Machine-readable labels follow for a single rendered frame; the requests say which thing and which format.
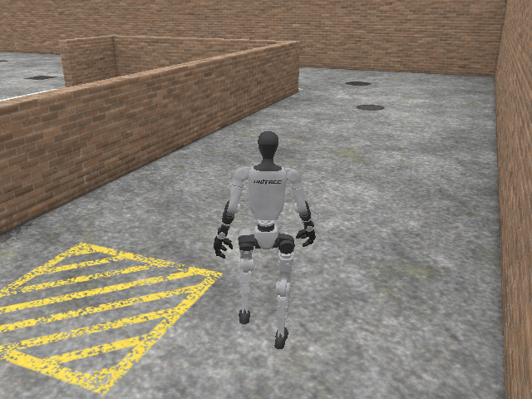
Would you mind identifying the robot right hand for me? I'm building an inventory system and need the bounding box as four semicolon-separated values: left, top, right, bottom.
296;229;316;247

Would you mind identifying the robot head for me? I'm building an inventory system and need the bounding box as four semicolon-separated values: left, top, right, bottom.
254;131;282;171

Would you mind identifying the robot left upper arm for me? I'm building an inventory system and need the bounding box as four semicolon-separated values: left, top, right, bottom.
227;167;250;214

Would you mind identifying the robot right forearm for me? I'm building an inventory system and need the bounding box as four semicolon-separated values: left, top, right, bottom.
299;200;314;232

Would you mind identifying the robot left hand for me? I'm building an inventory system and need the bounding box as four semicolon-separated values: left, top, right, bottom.
214;236;233;259

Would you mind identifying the robot left forearm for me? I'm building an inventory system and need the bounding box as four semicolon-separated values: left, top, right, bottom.
216;201;234;239

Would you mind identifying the robot right upper arm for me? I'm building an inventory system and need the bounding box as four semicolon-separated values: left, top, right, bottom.
285;168;308;214

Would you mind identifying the left robot foot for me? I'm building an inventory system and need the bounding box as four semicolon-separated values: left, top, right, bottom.
239;309;250;324

